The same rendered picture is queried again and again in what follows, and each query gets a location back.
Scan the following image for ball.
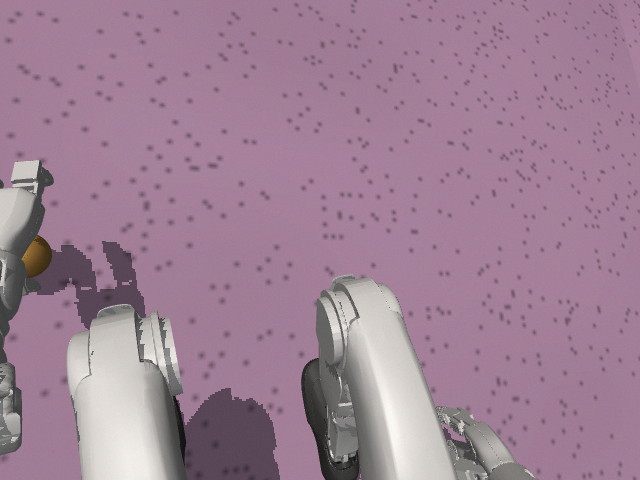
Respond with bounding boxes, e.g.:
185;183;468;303
22;235;52;278

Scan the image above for right robot arm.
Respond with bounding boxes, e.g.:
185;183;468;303
488;463;539;480

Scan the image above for right robot hand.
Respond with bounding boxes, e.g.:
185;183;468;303
435;406;516;480

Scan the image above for left robot hand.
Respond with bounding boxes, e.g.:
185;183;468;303
0;160;54;296

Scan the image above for left robot arm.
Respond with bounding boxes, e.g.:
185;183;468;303
0;250;25;455

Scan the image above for right robot foot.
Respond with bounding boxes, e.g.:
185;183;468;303
301;358;359;480

